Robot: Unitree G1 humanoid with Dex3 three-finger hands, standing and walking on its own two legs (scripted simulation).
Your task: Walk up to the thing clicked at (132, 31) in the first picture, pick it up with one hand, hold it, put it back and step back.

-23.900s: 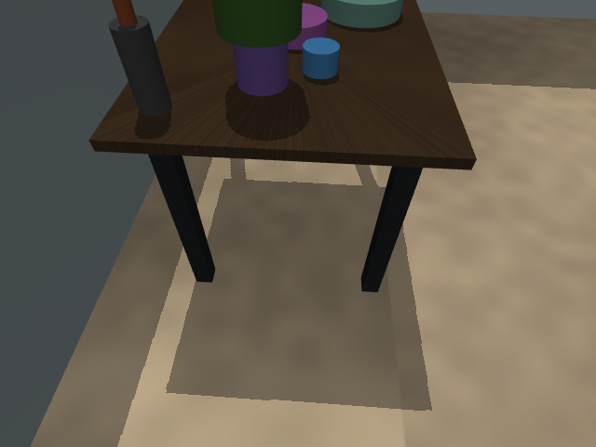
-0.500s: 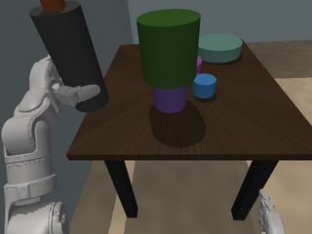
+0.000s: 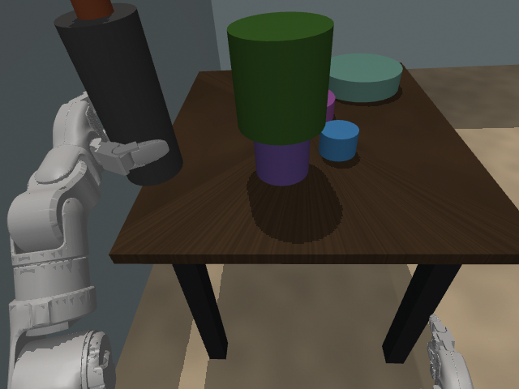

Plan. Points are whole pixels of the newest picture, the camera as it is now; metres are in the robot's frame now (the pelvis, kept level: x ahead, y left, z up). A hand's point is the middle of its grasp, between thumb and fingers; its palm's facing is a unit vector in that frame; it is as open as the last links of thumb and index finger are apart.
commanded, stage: crouch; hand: left
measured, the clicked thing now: (120, 77) +0.35 +0.16 +0.35
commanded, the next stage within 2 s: lower in 1.16 s
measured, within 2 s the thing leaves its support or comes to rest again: neither
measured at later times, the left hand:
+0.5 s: hand (147, 148) +0.44 +0.20 +0.20, palm faces +0.22 -0.98 +0.02, open 11.2 cm
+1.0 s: hand (151, 154) +0.48 +0.21 +0.16, palm faces +0.22 -0.98 +0.01, open 11.2 cm
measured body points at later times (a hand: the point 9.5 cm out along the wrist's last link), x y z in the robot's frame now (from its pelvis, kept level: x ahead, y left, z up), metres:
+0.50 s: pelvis +0.00 +0.00 +0.00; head +0.00 -0.01 +0.45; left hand +0.42 +0.25 +0.20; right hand +0.15 -0.27 -0.07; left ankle +0.02 +0.12 -0.73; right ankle +0.03 -0.13 -0.73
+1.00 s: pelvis +0.02 +0.00 +0.00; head +0.05 +0.00 +0.45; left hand +0.46 +0.26 +0.16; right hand +0.17 -0.27 -0.07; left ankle +0.02 +0.12 -0.73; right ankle +0.03 -0.13 -0.73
